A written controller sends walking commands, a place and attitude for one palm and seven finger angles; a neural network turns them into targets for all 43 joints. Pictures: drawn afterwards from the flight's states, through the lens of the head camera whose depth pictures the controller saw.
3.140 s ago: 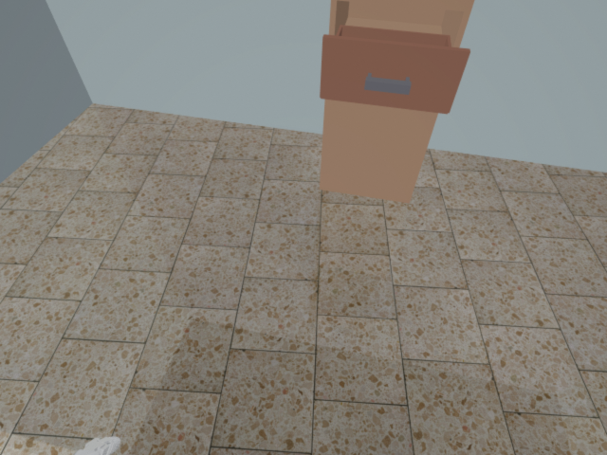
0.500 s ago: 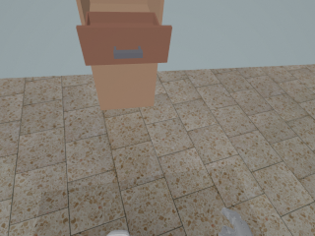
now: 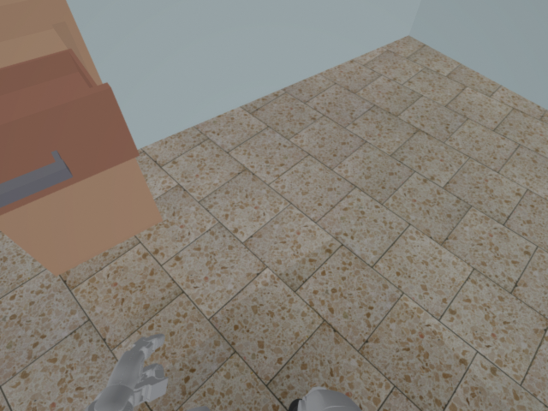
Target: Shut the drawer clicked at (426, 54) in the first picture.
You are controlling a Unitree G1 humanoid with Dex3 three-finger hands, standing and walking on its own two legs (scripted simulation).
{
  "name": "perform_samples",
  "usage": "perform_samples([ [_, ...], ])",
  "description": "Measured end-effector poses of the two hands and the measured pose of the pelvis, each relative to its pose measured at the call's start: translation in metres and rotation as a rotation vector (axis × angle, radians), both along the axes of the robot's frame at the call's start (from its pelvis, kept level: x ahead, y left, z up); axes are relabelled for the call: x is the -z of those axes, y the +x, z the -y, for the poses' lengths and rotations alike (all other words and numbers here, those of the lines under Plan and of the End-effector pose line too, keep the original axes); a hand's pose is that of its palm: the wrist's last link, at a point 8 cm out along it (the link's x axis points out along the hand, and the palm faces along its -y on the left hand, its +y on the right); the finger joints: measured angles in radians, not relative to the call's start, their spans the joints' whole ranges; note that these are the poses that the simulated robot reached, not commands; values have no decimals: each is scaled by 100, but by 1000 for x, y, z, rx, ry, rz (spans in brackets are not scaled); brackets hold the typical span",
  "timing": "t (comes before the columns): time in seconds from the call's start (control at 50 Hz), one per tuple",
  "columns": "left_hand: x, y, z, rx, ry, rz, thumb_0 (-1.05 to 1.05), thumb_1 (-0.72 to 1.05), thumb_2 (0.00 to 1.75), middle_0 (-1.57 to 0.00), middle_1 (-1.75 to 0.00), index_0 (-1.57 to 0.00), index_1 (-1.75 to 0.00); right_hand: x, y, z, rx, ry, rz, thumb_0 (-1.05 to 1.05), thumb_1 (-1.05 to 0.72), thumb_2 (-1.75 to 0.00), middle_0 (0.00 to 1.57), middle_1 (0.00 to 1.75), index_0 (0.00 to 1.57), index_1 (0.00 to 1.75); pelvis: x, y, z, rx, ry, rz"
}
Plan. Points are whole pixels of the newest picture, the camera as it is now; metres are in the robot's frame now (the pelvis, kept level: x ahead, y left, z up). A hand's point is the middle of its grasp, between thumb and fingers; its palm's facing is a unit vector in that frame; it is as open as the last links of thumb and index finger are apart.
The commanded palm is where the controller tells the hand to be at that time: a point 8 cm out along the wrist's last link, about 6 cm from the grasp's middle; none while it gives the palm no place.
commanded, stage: walk to a spot facing it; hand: left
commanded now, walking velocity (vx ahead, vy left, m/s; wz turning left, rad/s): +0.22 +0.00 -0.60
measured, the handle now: (29, 175) +0.51 +0.44 +0.00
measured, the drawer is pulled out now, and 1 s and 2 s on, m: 0.29 0.29 0.29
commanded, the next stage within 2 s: turn to face it in 0.50 s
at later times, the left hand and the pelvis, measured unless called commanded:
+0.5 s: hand (118, 355) +0.23 +0.26 -0.15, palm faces -0.21 -0.96 -0.18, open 7.4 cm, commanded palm none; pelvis +0.14 +0.07 +0.03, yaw -18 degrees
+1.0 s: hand (193, 300) +0.32 +0.14 -0.14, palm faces -0.30 -0.94 -0.18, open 7.4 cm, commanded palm none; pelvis +0.15 +0.03 +0.02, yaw -16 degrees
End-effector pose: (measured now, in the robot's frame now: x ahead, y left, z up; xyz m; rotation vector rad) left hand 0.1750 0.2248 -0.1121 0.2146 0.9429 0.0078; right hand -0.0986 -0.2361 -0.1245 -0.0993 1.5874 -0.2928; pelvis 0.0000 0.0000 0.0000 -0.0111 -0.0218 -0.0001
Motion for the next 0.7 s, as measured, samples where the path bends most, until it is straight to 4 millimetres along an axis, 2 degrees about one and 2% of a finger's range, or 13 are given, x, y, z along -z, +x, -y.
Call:
perform_samples([
  [0.1,3,-9,-1,12,15,-135,0,91,90,-20,-30,-20,-30,-5,109,-1,-12,-24,242,1,-91,-90,20,30,20,30,-12,31,-6,61,-9,-4],
  [0.18,6,-12,-21,-14,26,-204,0,92,90,-21,-30,-20,-30,-16,189,-9,-44,-38,410,1,-91,-90,20,30,20,30,-15,55,-18,106,-11,-15],
  [0.26,14,-7,-51,-45,28,-250,0,92,90,-21,-30,-20,-30,-27,251,-24,-81,-67,511,1,-91,-90,20,30,20,30,-12,81,-37,148,-16,-17],
  [0.32,27,3,-74,-61,31,-283,0,92,90,-20,-30,-20,-30,-30,281,-36,-96,-105,561,1,-91,-90,20,30,20,30,-5,101,-52,188,-21,-16],
  [0.4,24,24,-89,-13,46,-333,1,92,90,-20,-30,-20,-30,-41,289,-49,-58,-119,557,1,-91,-90,20,30,20,30,-13,119,-63,257,-25,-11],
  [0.48,14,54,-90,44,50,-343,1,91,90,-20,-30,-20,-30,-45,275,-57,17,-123,505,1,-91,-90,20,30,20,30,-24,134,-68,309,-35,-13],
  [0.6,8,105,-67,149,55,-320,1,91,90,-20,-30,-20,-30,-38,229,-57,170,-136,398,0,-92,-90,21,30,20,30,-27,148,-69,386,-31,-13],
  [0.7,5,151,-26,255,69,-253,1,91,90,-20,-30,-20,-30,-23,176,-57,284,-117,285,0,-92,-90,20,30,20,30,-22,153,-58,417,-16,-11],
])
